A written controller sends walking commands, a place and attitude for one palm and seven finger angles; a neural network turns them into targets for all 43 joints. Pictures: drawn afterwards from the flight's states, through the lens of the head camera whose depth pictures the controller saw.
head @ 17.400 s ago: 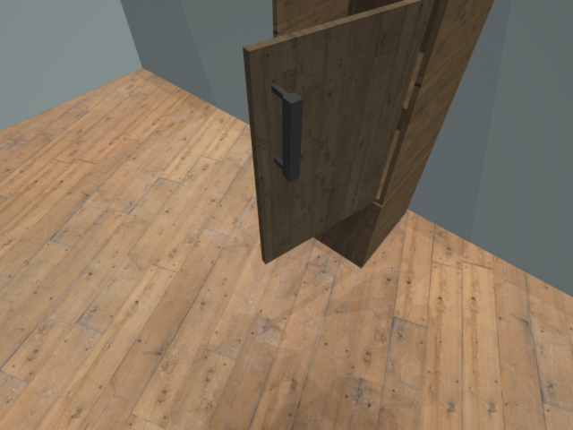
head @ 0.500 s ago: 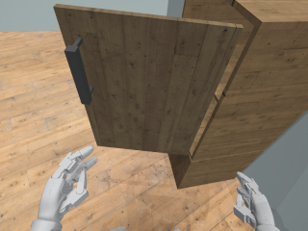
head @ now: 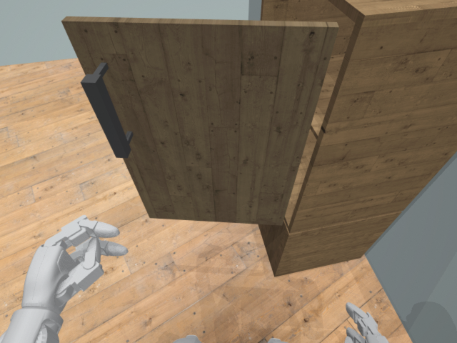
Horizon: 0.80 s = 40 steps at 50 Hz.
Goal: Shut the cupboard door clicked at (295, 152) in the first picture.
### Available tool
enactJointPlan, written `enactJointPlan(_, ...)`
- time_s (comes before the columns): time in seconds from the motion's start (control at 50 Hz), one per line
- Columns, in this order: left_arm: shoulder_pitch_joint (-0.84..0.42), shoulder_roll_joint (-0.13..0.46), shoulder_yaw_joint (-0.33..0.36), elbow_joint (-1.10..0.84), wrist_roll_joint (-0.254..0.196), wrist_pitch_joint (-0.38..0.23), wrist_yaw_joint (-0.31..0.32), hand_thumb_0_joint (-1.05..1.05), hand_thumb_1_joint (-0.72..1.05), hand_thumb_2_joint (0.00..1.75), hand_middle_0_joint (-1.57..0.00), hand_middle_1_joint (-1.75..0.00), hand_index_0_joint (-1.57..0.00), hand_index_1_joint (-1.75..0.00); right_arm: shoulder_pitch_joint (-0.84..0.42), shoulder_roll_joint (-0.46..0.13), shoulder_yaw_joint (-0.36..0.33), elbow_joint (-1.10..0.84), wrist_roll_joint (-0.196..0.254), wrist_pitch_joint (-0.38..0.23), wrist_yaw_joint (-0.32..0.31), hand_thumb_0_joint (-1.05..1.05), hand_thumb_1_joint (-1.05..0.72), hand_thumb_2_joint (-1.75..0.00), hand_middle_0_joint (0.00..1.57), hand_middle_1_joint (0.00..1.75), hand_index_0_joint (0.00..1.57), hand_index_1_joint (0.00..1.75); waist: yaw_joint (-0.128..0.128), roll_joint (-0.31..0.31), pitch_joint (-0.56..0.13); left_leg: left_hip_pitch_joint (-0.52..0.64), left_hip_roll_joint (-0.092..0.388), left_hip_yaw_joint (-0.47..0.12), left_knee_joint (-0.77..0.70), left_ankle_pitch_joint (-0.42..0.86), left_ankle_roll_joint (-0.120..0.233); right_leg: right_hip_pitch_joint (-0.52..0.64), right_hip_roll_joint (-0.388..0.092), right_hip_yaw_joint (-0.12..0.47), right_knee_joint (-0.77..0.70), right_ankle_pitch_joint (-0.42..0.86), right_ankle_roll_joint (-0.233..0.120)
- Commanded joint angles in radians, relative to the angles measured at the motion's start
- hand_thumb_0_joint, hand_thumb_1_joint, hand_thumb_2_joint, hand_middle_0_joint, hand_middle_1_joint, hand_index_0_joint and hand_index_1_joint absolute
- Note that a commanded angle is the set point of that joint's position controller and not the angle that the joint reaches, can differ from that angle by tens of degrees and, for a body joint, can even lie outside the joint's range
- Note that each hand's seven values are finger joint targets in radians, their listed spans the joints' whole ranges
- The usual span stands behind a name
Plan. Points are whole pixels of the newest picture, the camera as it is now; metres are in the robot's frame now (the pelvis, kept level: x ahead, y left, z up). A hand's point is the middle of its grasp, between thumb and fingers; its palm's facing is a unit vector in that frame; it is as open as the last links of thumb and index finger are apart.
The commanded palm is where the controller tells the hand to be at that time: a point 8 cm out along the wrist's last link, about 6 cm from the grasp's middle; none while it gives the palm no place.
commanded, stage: raise the hand and make a fist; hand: left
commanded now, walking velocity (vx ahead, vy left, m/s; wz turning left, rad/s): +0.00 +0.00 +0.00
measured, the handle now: (113, 113) +0.48 +0.23 +0.15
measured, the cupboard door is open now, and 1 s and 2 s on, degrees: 74 74 74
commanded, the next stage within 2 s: bring the fist close to the handle in 1.06 s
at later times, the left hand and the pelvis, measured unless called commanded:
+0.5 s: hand (71, 241) +0.24 +0.23 +0.13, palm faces -0.01 -1.00 -0.06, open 3.1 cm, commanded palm +0.21 +0.28 +0.14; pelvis +0.02 +0.04 +0.02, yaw +2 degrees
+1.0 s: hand (65, 230) +0.24 +0.22 +0.15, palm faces +0.04 -1.00 -0.07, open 3.1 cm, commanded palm +0.21 +0.27 +0.15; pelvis +0.01 +0.02 +0.04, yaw +1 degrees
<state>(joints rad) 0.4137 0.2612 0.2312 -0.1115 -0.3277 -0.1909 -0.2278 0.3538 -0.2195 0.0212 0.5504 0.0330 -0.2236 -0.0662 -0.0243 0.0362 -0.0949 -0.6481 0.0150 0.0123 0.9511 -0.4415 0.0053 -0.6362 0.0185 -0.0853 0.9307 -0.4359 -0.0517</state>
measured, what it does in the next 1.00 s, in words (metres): stands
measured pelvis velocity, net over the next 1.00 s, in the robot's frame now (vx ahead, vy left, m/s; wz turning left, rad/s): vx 0.01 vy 0.02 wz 0.02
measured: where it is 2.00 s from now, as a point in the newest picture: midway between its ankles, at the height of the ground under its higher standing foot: outside the picture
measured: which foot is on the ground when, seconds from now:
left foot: down 0.00-1.00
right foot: down 0.00-1.00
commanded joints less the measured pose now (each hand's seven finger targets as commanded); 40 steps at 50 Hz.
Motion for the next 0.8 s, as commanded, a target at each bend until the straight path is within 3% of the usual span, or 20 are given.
enactJointPlan(0.0,-0.039,0.108,0.019,-0.233,0.017,-0.19,0.002,0.0,0.9,0.9,-0.99,-1.16,-0.99,-1.16,-0.143,-0.129,-0.049,-0.176,-0.005,-0.104,0.008,0.0,-0.9,-0.9,0.2,0.3,0.2,0.3,0.031,-0.051,-0.115,0.022,-0.025,-0.048,-0.124,0.198,0.019,0.153,-0.048,0.141,-0.196,0.203,0.065)
enactJointPlan(0.06,-0.049,0.071,-0.07,-0.191,0.01,-0.183,-0.072,0.0,0.9,0.9,-1.04,-1.22,-1.04,-1.22,-0.119,-0.158,-0.054,-0.166,0.008,-0.128,0.002,0.0,-0.9,-0.9,0.2,0.3,0.2,0.3,0.003,-0.03,-0.074,0.067,-0.027,-0.051,-0.148,0.149,0.027,0.094,-0.03,0.11,-0.225,0.09,0.051)
enactJointPlan(0.1,-0.078,0.108,-0.052,-0.212,0.004,-0.155,-0.096,0.0,0.9,0.9,-1.08,-1.26,-1.08,-1.26,-0.118,-0.17,-0.058,-0.171,0.015,-0.139,-0.008,0.0,-0.9,-0.9,0.2,0.3,0.2,0.3,0.01,-0.035,-0.102,0.098,-0.028,-0.055,-0.164,0.134,0.032,0.111,-0.031,0.109,-0.245,0.051,0.047)
enactJointPlan(0.18,-0.118,0.207,0.071,-0.305,0.017,-0.126,-0.03,0.0,0.9,0.9,-1.15,-1.34,-1.15,-1.34,-0.136,-0.164,-0.05,-0.17,0.009,-0.139,-0.019,0.0,-0.9,-0.9,0.2,0.3,0.2,0.3,0.055,0.024,-0.152,0.175,-0.019,-0.073,-0.23,0.165,0.027,0.166,-0.012,0.047,-0.218,0.105,0.029)
enactJointPlan(0.2,-0.113,0.183,0.072,-0.348,0.013,-0.131,-0.008,0.0,0.9,0.9,-1.17,-1.36,-1.17,-1.36,-0.138,-0.155,-0.046,-0.177,0.006,-0.138,-0.016,0.0,-0.9,-0.9,0.2,0.3,0.2,0.3,0.062,0.049,-0.186,0.21,-0.017,-0.079,-0.245,0.207,0.022,0.188,-0.009,0.028,-0.199,0.162,0.024)
enactJointPlan(0.24,-0.095,0.15,0.07,-0.364,0.011,-0.128,0.03,0.0,0.9,0.9,-1.21,-1.4,-1.21,-1.4,-0.136,-0.143,-0.038,-0.177,0.003,-0.13,-0.009,0.0,-0.9,-0.9,0.2,0.3,0.2,0.3,0.069,0.064,-0.181,0.244,-0.011,-0.082,-0.259,0.291,0.008,0.202,-0.003,0.003,-0.183,0.245,0.021)
enactJointPlan(0.3,-0.101,0.109,0.027,-0.323,0.016,-0.089,0.03,0.0,0.9,0.9,-1.26,-1.46,-1.26,-1.46,-0.137,-0.144,-0.03,-0.17,0.006,-0.111,0.002,0.0,-0.9,-0.9,0.2,0.3,0.2,0.3,0.052,0.042,-0.12,0.255,-0.002,-0.083,-0.27,0.349,0.0,0.204,0.003,-0.004,-0.196,0.296,0.024)
enactJointPlan(0.34,-0.12,0.085,-0.028,-0.294,0.028,-0.041,0.001,0.0,0.9,0.9,-1.3,-1.5,-1.3,-1.5,-0.136,-0.152,-0.025,-0.172,0.012,-0.102,0.006,0.0,-0.9,-0.9,0.2,0.3,0.2,0.3,0.036,0.05,-0.068,0.256,0.002,-0.086,-0.285,0.325,-0.001,0.187,0.002,-0.004,-0.219,0.283,0.028)
enactJointPlan(0.38,-0.131,0.083,-0.053,-0.235,0.039,0.024,-0.031,0.0,0.9,0.9,-1.3,-1.5,-1.3,-1.5,-0.135,-0.157,-0.021,-0.169,0.016,-0.093,0.003,0.0,-0.9,-0.9,0.2,0.3,0.2,0.3,0.029,0.011,-0.026,0.248,0.003,-0.091,-0.304,0.287,0.007,0.197,0.003,0.001,-0.248,0.27,0.029)
enactJointPlan(0.4,-0.151,0.081,-0.063,-0.246,0.04,0.049,-0.045,0.0,0.9,0.9,-1.3,-1.5,-1.3,-1.5,-0.137,-0.157,-0.018,-0.174,0.022,-0.089,0.001,0.0,-0.9,-0.9,0.2,0.3,0.2,0.3,0.029,0.007,-0.023,0.256,0.004,-0.094,-0.316,0.279,0.007,0.206,0.001,0.001,-0.259,0.269,0.029)
enactJointPlan(0.46,-0.211,0.143,0.003,-0.301,0.032,0.095,-0.056,0.0,0.9,0.9,-1.3,-1.5,-1.3,-1.5,-0.154,-0.157,-0.012,-0.184,0.019,-0.084,-0.011,0.0,-0.9,-0.9,0.2,0.3,0.2,0.3,0.046,-0.007,-0.087,0.297,0.0,-0.096,-0.334,0.31,0.008,0.258,0.0,0.002,-0.277,0.297,0.028)
enactJointPlan(0.48,-0.237,0.185,0.043,-0.324,0.028,0.096,-0.049,0.0,0.9,0.9,-1.3,-1.5,-1.3,-1.5,-0.158,-0.156,-0.009,-0.179,0.015,-0.083,-0.014,0.0,-0.9,-0.9,0.2,0.3,0.2,0.3,0.052,-0.012,-0.101,0.312,0.0,-0.093,-0.333,0.333,0.009,0.284,0.0,0.007,-0.281,0.319,0.026)
enactJointPlan(0.5,-0.269,0.185,0.059,-0.37,0.022,0.088,-0.044,0.0,0.9,0.9,-1.3,-1.5,-1.3,-1.5,-0.167,-0.147,-0.007,-0.182,0.014,-0.083,-0.015,0.0,-0.9,-0.9,0.2,0.3,0.2,0.3,0.058,0.024,-0.142,0.342,-0.003,-0.091,-0.339,0.362,0.004,0.298,-0.001,0.004,-0.281,0.333,0.025)
enactJointPlan(0.54,-0.292,0.186,0.082,-0.399,0.013,0.065,-0.026,0.0,0.9,0.9,-1.3,-1.5,-1.3,-1.5,-0.17,-0.136,0.0,-0.175,0.011,-0.088,-0.013,0.0,-0.9,-0.9,0.2,0.3,0.2,0.3,0.064,0.044,-0.158,0.378,0.001,-0.095,-0.348,0.412,-0.01,0.305,0.003,-0.003,-0.284,0.348,0.023)
enactJointPlan(0.58,-0.311,0.201,0.102,-0.397,0.006,0.046,-0.011,0.0,0.9,0.9,-1.3,-1.5,-1.3,-1.5,-0.17,-0.136,0.005,-0.156,0.006,-0.093,-0.011,0.0,-0.9,-0.9,0.2,0.3,0.2,0.3,0.067,0.051,-0.151,0.388,0.0,-0.093,-0.355,0.435,-0.018,0.325,0.006,-0.004,-0.294,0.361,0.019)
enactJointPlan(0.64,-0.317,0.136,0.043,-0.328,0.006,0.064,-0.024,0.0,0.9,0.9,-1.3,-1.5,-1.3,-1.5,-0.179,-0.136,0.006,-0.134,0.017,-0.096,-0.007,0.0,-0.9,-0.9,0.2,0.3,0.2,0.3,0.054,0.075,-0.082,0.381,0.003,-0.093,-0.381,0.386,-0.021,0.304,0.004,-0.01,-0.32,0.323,0.022)
enactJointPlan(0.7,-0.227,0.085,-0.012,-0.208,0.012,0.135,-0.062,0.0,0.9,0.9,-1.3,-1.5,-1.3,-1.5,-0.177,-0.146,-0.001,-0.13,0.027,-0.092,-0.005,0.0,-0.9,-0.9,0.2,0.3,0.2,0.3,0.055,0.008,-0.027,0.351,0.001,-0.086,-0.397,0.345,-0.011,0.31,-0.001,-0.004,-0.347,0.32,0.024)
enactJointPlan(0.74,-0.214,0.096,-0.011,-0.207,0.018,0.175,-0.076,0.0,0.9,0.9,-1.3,-1.5,-1.3,-1.5,-0.187,-0.151,-0.005,-0.141,0.032,-0.085,-0.008,0.0,-0.9,-0.9,0.2,0.3,0.2,0.3,0.063,-0.008,-0.019,0.338,-0.003,-0.083,-0.411,0.296,-0.004,0.317,-0.005,0.0,-0.359,0.291,0.026)
enactJointPlan(0.78,-0.219,0.152,0.043,-0.239,0.018,0.188,-0.068,0.0,0.9,0.9,-1.3,-1.5,-1.3,-1.5,-0.197,-0.155,-0.008,-0.152,0.028,-0.081,-0.011,0.0,-0.9,-0.9,0.2,0.3,0.2,0.3,0.073,-0.052,-0.036,0.335,-0.008,-0.079,-0.414,0.288,0.005,0.345,-0.007,0.011,-0.372,0.282,0.026)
